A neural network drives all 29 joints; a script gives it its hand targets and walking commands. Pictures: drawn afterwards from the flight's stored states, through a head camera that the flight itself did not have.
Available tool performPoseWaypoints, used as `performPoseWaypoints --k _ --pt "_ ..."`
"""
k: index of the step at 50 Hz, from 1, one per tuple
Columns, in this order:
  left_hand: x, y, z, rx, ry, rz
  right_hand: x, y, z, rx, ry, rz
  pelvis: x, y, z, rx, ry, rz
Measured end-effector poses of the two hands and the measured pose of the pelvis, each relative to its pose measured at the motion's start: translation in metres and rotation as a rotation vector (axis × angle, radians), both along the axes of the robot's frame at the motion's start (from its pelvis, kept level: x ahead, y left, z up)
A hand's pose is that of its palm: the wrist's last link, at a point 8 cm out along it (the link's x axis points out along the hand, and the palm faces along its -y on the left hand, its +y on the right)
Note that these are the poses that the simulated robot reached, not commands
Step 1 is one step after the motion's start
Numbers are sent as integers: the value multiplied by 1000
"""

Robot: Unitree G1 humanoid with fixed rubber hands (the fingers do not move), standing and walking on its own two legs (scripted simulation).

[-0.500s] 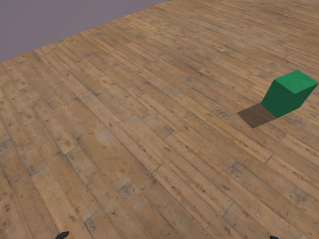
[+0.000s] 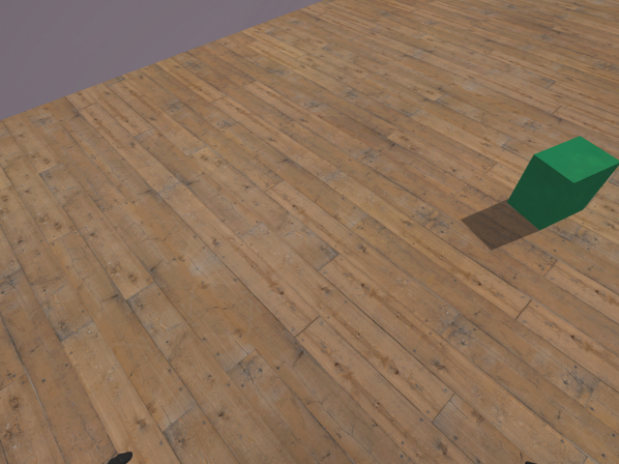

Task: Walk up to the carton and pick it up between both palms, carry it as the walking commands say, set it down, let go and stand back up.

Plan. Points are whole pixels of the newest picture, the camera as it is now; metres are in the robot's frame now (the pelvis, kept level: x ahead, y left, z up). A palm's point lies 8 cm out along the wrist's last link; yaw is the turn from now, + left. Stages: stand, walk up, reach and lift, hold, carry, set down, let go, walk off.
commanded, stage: stand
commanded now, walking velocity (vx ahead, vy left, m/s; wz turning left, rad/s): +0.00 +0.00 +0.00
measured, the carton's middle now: (559, 183) +1.27 -1.01 -0.64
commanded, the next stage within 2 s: walk up in 0.42 s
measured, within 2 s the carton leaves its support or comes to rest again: neither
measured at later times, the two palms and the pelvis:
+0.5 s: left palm out of the picture +0.08 +0.30 -0.11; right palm out of the picture +0.08 -0.30 -0.12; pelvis +0.00 +0.00 +0.00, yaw +0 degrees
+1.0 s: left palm (255, 419) +0.20 +0.11 -0.14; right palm out of the picture -0.03 -0.40 -0.17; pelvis +0.05 -0.12 -0.03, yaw -15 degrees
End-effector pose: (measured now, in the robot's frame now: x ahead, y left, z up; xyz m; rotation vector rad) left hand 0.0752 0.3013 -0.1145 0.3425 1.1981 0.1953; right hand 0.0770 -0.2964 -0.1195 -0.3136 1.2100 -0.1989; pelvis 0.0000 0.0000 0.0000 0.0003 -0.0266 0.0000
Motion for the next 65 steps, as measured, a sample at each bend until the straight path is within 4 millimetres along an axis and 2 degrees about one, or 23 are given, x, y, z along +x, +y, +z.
performPoseWaypoints --k 30,33,36,39,45,47,49,50,52,55,58,61,65 --pt "3 2 0 1 5 8 5 1 0 -2 6 -3 6 1 1 1 2 3" --pt "5 -3 -3 -21 26 20 -2 -2 -1 -18 -6 -46 3 -3 -2 -11 4 -35" --pt "10 -19 -7 -29 56 -23 -13 -5 -8 0 -22 -95 -1 -9 -5 -12 8 -96" --pt "24 -46 -12 -76 106 -94 -38 -13 -14 16 -23 -175 1 -24 -8 1 15 -152" --pt "87 -130 -10 -132 32 -232 -103 -52 -26 63 102 -290 23 -74 -10 -2 26 -233" --pt "109 -159 -16 -124 -17 -270 -114 -72 -37 78 134 -324 34 -98 -21 5 35 -254" --pt "122 -182 -24 -111 -58 -275 -115 -93 -47 82 157 -327 42 -117 -31 3 42 -267" --pt "121 -191 -24 -111 -55 -270 -107 -102 -47 85 154 -326 48 -124 -30 1 43 -269" --pt "113 -206 -21 -112 -12 -256 -79 -116 -39 95 99 -322 62 -137 -21 2 42 -283" --pt "100 -222 -15 -111 82 -235 -20 -133 -23 115 -30 -306 86 -153 -8 11 33 -320" --pt "96 -231 -11 -105 161 -224 41 -146 -11 130 -141 -296 111 -167 -2 22 25 -361" --pt "105 -236 -9 -88 219 -214 100 -157 -4 142 -218 -290 141 -178 -1 27 23 -395" --pt "133 -237 -11 -62 270 -200 177 -166 -3 158 -275 -272 188 -190 -6 29 27 -428"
